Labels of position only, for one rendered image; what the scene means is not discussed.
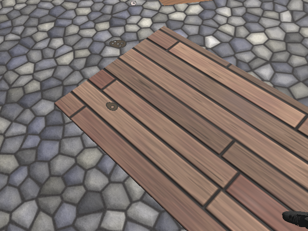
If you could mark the right robot hand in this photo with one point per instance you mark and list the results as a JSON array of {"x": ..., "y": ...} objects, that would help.
[{"x": 296, "y": 217}]

